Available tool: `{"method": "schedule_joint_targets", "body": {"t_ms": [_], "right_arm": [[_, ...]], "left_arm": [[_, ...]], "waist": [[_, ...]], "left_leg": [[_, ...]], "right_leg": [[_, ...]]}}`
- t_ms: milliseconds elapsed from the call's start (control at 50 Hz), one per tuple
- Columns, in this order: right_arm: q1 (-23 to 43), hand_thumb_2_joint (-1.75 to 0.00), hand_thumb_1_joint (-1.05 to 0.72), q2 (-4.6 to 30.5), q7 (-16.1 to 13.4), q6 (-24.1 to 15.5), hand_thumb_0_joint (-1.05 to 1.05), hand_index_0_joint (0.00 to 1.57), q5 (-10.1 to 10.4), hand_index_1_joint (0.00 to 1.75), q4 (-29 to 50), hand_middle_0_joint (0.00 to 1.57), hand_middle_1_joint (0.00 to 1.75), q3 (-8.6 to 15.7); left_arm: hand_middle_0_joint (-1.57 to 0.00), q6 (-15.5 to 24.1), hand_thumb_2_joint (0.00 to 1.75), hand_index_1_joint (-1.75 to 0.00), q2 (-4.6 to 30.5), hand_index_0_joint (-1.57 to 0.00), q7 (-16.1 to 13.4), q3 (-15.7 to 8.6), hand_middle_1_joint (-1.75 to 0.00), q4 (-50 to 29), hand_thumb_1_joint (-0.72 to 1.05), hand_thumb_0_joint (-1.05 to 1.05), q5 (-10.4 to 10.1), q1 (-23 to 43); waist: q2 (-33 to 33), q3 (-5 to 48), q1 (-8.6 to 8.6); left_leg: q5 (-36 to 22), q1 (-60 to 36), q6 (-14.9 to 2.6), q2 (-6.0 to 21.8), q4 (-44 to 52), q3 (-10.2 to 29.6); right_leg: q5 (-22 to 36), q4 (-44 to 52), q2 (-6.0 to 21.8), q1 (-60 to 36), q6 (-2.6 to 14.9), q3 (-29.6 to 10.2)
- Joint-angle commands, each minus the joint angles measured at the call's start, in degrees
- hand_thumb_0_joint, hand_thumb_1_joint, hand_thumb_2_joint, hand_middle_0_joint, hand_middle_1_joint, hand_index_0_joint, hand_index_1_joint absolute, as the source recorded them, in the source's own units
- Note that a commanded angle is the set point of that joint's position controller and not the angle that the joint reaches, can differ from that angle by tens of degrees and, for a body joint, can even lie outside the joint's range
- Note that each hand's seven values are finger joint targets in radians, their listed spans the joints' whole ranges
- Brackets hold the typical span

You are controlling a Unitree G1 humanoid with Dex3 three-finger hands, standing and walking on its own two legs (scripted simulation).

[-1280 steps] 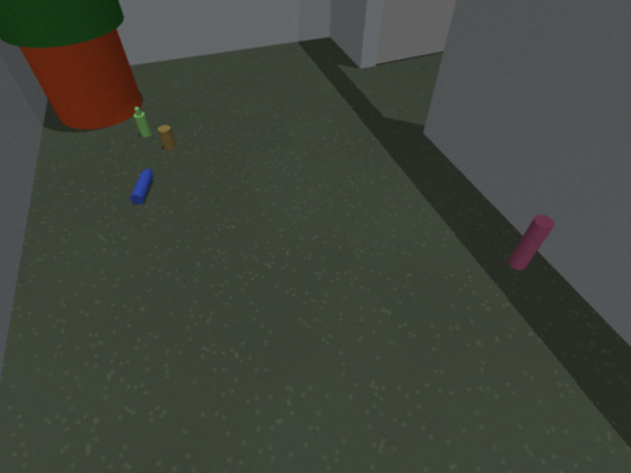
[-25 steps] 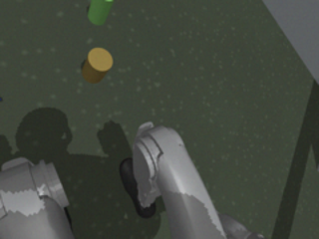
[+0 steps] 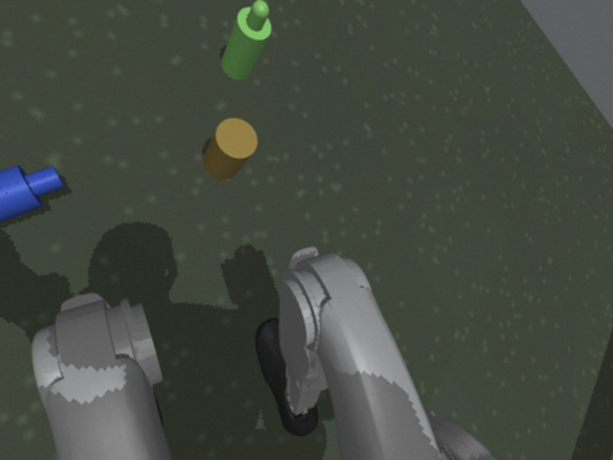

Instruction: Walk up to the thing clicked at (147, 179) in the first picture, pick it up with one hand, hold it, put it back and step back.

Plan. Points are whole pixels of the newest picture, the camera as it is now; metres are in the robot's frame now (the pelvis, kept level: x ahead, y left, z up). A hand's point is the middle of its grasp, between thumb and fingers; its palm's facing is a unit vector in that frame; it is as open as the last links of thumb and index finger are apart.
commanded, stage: settle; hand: left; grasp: from above
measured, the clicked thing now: out of the picture +0.44 +0.32 -0.25
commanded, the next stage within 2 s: lift in 0.46 s
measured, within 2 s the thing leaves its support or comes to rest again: neither
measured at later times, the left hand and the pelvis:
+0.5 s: hand out of the picture +0.40 +0.34 -0.16, palm faces -0.37 -0.19 -0.91, open 8.6 cm; pelvis +0.00 -0.01 +0.02, yaw +5 degrees
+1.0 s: hand out of the picture +0.36 +0.34 -0.06, palm faces -0.40 -0.19 -0.90, open 8.6 cm; pelvis +0.00 -0.01 +0.08, yaw +8 degrees
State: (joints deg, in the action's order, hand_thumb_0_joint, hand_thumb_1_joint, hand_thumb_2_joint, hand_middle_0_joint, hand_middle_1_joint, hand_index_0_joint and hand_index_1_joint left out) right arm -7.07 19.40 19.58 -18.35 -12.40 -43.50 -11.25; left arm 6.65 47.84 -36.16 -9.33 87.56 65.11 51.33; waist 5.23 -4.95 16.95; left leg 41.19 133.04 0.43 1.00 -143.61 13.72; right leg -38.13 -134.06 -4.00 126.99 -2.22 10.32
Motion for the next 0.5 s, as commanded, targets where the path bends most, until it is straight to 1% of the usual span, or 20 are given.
{"method": "schedule_joint_targets", "body": {"t_ms": [0,20,40,60,120,140,180,200,220,240,260,280,300,340,360,380,400,420,440,480], "right_arm": [[-10.46,-0.9,-0.9,16.64,-0.11,0.74,0.0,0.2,2.77,0.3,-1.28,0.2,0.3,7.6],[-10.68,-0.9,-0.9,16.39,-0.07,1.14,0.0,0.2,3.05,0.3,-1.51,0.2,0.3,7.79],[-11.2,-0.9,-0.9,16.29,-0.04,1.42,0.0,0.2,3.24,0.3,-1.28,0.2,0.3,8.01],[-11.23,-0.9,-0.9,16.08,-0.12,1.75,0.0,0.2,3.42,0.3,-0.78,0.2,0.3,8.13],[-10.97,-0.9,-0.9,15.58,-0.78,2.23,0.0,0.2,3.95,0.3,-0.59,0.2,0.3,9.06],[-11.63,-0.9,-0.9,15.66,-0.83,2.25,0.0,0.2,4.05,0.3,-0.34,0.2,0.3,9.23],[-11.6,-0.9,-0.91,14.95,-1.19,2.59,0.0,0.2,4.26,0.3,0.16,0.2,0.3,9.37],[-11.57,-0.9,-0.91,14.79,-1.55,2.8,0.0,0.2,4.54,0.3,0.29,0.2,0.3,9.63],[-11.77,-0.9,-0.91,14.62,-1.87,3.01,0.0,0.2,4.36,0.3,0.53,0.2,0.3,9.53],[-11.54,-0.9,-0.9,14.14,-2.22,3.18,0.0,0.2,4.4,0.3,0.83,0.2,0.3,9.55],[-11.83,-0.9,-0.9,14.01,-2.69,3.57,0.0,0.2,4.47,0.3,0.67,0.2,0.3,9.56],[-11.93,-0.9,-0.9,13.68,-3.08,3.95,0.0,0.2,4.55,0.3,0.99,0.2,0.3,9.59],[-11.87,-0.9,-0.9,13.46,-3.63,4.32,0.0,0.2,4.61,0.3,0.74,0.2,0.3,9.74],[-11.82,-0.9,-0.9,12.73,-4.38,5.08,0.0,0.2,4.93,0.3,1.08,0.2,0.3,9.97],[-11.92,-0.9,-0.9,12.88,-4.89,5.5,0.0,0.2,4.99,0.3,1.01,0.2,0.3,10.11],[-11.94,-0.9,-0.9,12.7,-5.24,5.98,0.0,0.2,5.13,0.3,1.15,0.2,0.3,10.29],[-11.95,-0.9,-0.9,12.62,-5.61,6.44,0.0,0.2,5.26,0.3,0.94,0.2,0.3,10.48],[-12.17,-0.9,-0.9,12.67,-6.01,6.87,0.0,0.2,5.38,0.3,1.01,0.2,0.3,10.85],[-12.11,-0.9,-0.9,12.51,-6.32,7.38,0.0,0.2,5.54,0.3,1.13,0.2,0.3,11.13],[-12.38,-0.9,-0.9,12.01,-6.87,8.04,0.0,0.2,5.56,0.3,0.78,0.2,0.3,11.33]], "left_arm": [[-1.17,-3.07,0.45,-0.41,10.43,-1.19,-1.57,0.48,-0.43,-10.76,0.81,0.0,-1.86,14.23],[-1.15,-3.71,0.46,-0.41,9.86,-1.17,-0.86,0.96,-0.42,-10.08,0.78,0.0,-2.0,14.42],[-1.15,-4.31,0.42,-0.39,8.91,-1.17,0.15,1.89,-0.4,-8.9,0.77,0.0,-1.88,14.41],[-1.15,-4.77,0.44,-0.39,8.12,-1.16,1.09,2.46,-0.4,-9.32,0.76,0.0,-2.12,14.9],[-1.13,-5.36,0.43,-0.39,6.19,-1.14,3.82,2.93,-0.4,-8.44,0.72,0.0,-3.69,14.17],[-1.13,-5.2,0.44,-0.4,6.24,-1.13,4.71,3.09,-0.4,-10.02,0.72,0.0,-3.59,15.2],[-1.12,-4.89,0.46,-0.43,5.24,-1.13,6.55,3.88,-0.43,-10.51,0.71,0.0,-3.92,15.7],[-1.14,-4.37,0.47,-0.43,5.89,-1.14,7.07,3.49,-0.43,-11.85,0.71,0.0,-4.21,17.08],[-1.15,-4.13,0.45,-0.42,6.05,-1.16,7.62,3.45,-0.42,-11.04,0.73,0.0,-3.87,16.56],[-1.15,-3.43,0.46,-0.42,7.02,-1.15,8.01,3.18,-0.42,-13.08,0.73,0.0,-4.21,18.07],[-1.15,-3.21,0.48,-0.41,6.62,-1.15,8.34,3.3,-0.4,-12.37,0.72,0.0,-3.74,17.25],[-1.16,-2.76,0.46,-0.41,7.82,-1.16,8.75,3.05,-0.41,-14.44,0.73,0.0,-3.28,18.03],[-1.16,-2.37,0.49,-0.42,8.03,-1.16,8.69,2.59,-0.41,-15.62,0.73,0.0,-3.2,18.08],[-1.16,-1.82,0.49,-0.41,7.79,-1.16,8.43,2.45,-0.4,-17.61,0.73,0.0,-3.06,17.64],[-1.16,-1.7,0.51,-0.42,7.74,-1.15,8.16,2.02,-0.41,-18.54,0.72,0.0,-2.69,17.75],[-1.16,-1.68,0.48,-0.41,8.82,-1.16,7.95,1.32,-0.4,-19.7,0.74,0.0,-2.33,17.38],[-1.16,-1.96,0.49,-0.4,8.46,-1.15,7.81,1.19,-0.39,-20.13,0.73,0.0,-2.1,16.27],[-1.17,-2.03,0.51,-0.4,8.75,-1.15,7.61,0.93,-0.38,-22.59,0.73,0.0,-1.94,17.5],[-1.18,-2.28,0.53,-0.4,8.52,-1.16,7.5,0.99,-0.38,-22.26,0.74,0.0,-1.67,17.58],[-1.17,-3.07,0.54,-0.4,6.18,-1.15,7.37,1.73,-0.38,-21.1,0.74,0.0,-1.55,17.31]], "waist": [[-34.43,44.98,-1.34],[-32.19,43.81,-1.23],[-29.16,41.48,-0.85],[-27.43,40.56,-0.78],[-24.39,39.71,-1.91],[-24.31,39.67,-1.6],[-21.4,41.46,-1.43],[-20.98,41.87,-1.82],[-19.96,41.18,-1.53],[-19.85,42.01,-1.64],[-19.56,42.67,-2.01],[-19.82,44.55,-2.01],[-20.64,46.07,-2.96],[-22.76,48.64,-3.59],[-23.11,49.02,-3.62],[-24.0,49.91,-4.3],[-24.95,49.8,-4.73],[-26.09,51.91,-4.79],[-25.79,52.99,-4.74],[-25.74,50.59,-4.04]], "left_leg": [[-18.07,-33.93,-0.03,1.29,17.16,-6.73],[-17.75,-32.32,-0.37,1.13,17.25,-6.97],[-15.63,-29.44,-1.03,1.03,16.89,-7.17],[-14.18,-27.48,-1.49,0.88,17.1,-7.63],[-9.8,-26.19,-1.72,0.57,18.91,-7.33],[-9.6,-26.8,-1.73,0.33,19.38,-7.25],[-8.99,-25.87,-2.1,0.15,18.91,-7.48],[-8.28,-24.96,-2.22,-0.18,19.1,-7.78],[-7.83,-24.83,-2.34,-0.23,18.88,-7.82],[-7.43,-24.31,-2.33,-0.33,18.78,-8.13],[-8.14,-24.35,-2.35,-0.51,18.36,-8.73],[-9.0,-25.41,-2.25,-0.52,18.43,-8.85],[-10.01,-26.24,-2.2,-0.65,18.41,-9.45],[-11.19,-28.32,-1.8,-0.7,19.25,-9.66],[-11.33,-29.11,-1.8,-0.85,19.68,-9.76],[-11.51,-30.05,-1.69,-0.85,20.32,-9.91],[-12.28,-31.42,-1.5,-0.78,20.67,-10.23],[-13.43,-32.85,-1.42,-0.71,20.75,-10.4],[-14.02,-33.64,-1.47,-0.6,20.81,-10.48],[-13.75,-33.23,-1.41,-0.69,21.66,-10.55]], "right_leg": [[18.5,10.41,-1.96,-17.03,4.59,3.62],[18.44,10.77,-1.88,-16.97,4.51,3.33],[16.86,11.58,-1.9,-16.0,4.4,2.99],[15.57,12.76,-1.86,-16.19,4.33,2.34],[11.08,13.51,-1.46,-15.24,4.42,1.84],[10.71,13.64,-1.18,-15.33,4.41,1.61],[9.83,14.22,-1.39,-17.46,4.31,0.88],[8.84,14.51,-1.12,-17.71,4.27,0.56],[8.28,14.82,-1.0,-17.89,4.16,0.32],[6.92,15.09,-1.15,-18.79,4.24,-0.32],[7.79,15.36,-1.0,-19.67,4.11,-0.52],[8.14,15.24,-1.03,-20.8,4.2,-0.88],[9.51,15.44,-0.8,-21.19,4.11,-0.97],[10.39,15.03,-0.71,-21.62,4.5,-1.44],[11.13,15.08,-0.45,-20.55,4.47,-0.93],[11.04,15.05,-0.32,-20.62,4.69,-1.1],[12.07,15.03,-0.07,-20.03,4.77,-1.09],[13.43,14.99,0.1,-20.03,4.79,-1.2],[14.03,15.12,0.01,-20.46,4.87,-1.47],[13.97,15.18,0.36,-18.69,4.92,-1.26]]}}
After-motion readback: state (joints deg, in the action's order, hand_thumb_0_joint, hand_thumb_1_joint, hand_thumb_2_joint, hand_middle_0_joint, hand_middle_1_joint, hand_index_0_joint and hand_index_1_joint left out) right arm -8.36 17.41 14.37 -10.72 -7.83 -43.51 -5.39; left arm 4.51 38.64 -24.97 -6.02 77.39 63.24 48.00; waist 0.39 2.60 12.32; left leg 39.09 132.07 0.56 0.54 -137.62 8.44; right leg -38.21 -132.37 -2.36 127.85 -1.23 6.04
